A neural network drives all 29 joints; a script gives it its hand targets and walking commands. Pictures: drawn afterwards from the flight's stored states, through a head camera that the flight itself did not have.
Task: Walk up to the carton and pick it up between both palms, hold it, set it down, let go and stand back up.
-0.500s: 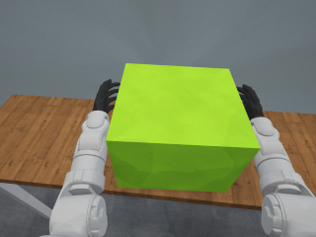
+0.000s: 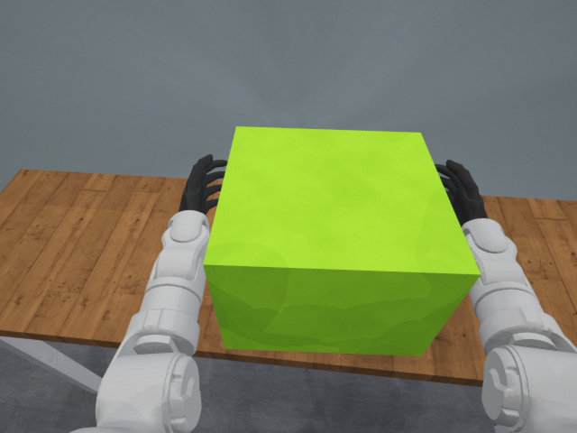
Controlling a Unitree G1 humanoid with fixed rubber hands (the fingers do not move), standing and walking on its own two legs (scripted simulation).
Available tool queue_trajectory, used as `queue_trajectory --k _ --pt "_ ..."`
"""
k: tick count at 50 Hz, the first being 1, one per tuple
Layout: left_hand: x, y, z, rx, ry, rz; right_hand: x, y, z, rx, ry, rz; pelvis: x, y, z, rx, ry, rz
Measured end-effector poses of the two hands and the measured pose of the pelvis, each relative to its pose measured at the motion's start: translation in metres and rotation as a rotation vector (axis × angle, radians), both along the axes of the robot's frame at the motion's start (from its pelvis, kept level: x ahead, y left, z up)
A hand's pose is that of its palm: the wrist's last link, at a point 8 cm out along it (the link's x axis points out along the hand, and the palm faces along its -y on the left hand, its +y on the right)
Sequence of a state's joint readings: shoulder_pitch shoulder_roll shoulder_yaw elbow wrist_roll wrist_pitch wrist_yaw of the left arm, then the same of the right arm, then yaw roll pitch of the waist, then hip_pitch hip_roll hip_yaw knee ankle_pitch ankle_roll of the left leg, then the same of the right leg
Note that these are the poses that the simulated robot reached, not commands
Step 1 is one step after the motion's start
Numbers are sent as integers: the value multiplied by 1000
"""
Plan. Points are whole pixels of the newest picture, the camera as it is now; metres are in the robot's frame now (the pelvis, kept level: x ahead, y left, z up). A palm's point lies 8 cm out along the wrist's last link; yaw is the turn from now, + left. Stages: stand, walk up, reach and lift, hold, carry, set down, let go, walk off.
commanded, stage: set down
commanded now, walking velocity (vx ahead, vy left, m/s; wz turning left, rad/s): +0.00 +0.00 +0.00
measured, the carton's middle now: (325, 237) +0.40 -0.02 +0.03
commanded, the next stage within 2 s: none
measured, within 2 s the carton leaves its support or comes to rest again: rests again in 0.92 s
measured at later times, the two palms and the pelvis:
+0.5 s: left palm (195, 222) +0.40 +0.17 +0.07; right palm (461, 224) +0.40 -0.21 +0.07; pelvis -0.01 +0.00 +0.00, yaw +0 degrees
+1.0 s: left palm (197, 225) +0.40 +0.17 +0.06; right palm (460, 224) +0.40 -0.21 +0.06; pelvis -0.01 +0.00 +0.00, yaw +0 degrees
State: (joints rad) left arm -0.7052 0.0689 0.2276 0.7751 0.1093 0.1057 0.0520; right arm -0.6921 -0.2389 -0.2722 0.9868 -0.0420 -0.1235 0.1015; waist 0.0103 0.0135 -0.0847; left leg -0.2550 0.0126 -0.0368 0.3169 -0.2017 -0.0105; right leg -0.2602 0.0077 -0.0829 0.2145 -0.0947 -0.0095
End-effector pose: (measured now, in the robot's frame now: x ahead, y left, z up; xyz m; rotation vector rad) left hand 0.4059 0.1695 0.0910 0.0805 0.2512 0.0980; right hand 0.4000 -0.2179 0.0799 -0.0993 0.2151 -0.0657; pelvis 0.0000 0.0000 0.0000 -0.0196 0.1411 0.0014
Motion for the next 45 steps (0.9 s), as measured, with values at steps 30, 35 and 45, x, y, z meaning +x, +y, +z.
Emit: queue_trajectory --k 30,35,45 --pt "-7 3 -22 3 9 2 -5 3 -16 -2 7 5 -10 2 -1 4 50 0" --pt "-6 3 -24 2 5 0 -4 2 -16 -3 3 5 -10 2 -1 5 54 -3" --pt "-5 4 -32 -6 -8 1 -1 3 -18 -7 -9 8 -8 1 -2 5 64 -5"
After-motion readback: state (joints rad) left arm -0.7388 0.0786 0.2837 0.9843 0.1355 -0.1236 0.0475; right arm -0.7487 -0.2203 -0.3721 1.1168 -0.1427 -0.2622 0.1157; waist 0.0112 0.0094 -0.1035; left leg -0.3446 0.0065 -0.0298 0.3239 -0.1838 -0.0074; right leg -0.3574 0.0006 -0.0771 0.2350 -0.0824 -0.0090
